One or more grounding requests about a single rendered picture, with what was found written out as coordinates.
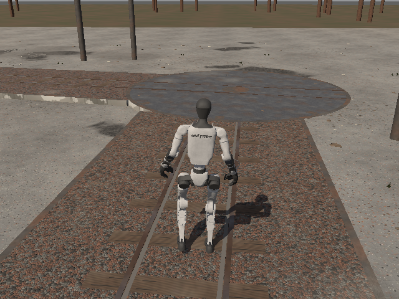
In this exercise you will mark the robot right thigh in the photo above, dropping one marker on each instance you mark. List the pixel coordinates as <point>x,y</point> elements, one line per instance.
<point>212,187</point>

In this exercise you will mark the right robot upper arm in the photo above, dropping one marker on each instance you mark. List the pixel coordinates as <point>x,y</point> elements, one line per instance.
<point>221,133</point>

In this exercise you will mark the robot left forearm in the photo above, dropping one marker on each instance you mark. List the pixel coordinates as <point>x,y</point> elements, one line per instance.
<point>167,160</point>

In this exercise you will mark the left robot upper arm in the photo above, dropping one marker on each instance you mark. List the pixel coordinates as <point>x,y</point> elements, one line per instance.
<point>182,130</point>

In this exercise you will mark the robot left thigh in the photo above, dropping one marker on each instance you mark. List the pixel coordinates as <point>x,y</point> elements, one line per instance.
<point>184,180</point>

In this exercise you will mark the left robot hand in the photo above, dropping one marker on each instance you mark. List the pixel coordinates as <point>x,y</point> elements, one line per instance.
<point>162,169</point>

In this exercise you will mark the robot thigh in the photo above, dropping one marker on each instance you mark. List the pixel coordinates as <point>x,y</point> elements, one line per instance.
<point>184,180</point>
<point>212,187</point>

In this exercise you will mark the right robot hand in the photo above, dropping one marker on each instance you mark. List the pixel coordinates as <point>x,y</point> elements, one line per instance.
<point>229,177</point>

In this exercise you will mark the robot right forearm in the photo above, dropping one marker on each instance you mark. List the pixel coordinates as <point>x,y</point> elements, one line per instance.
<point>231,166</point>

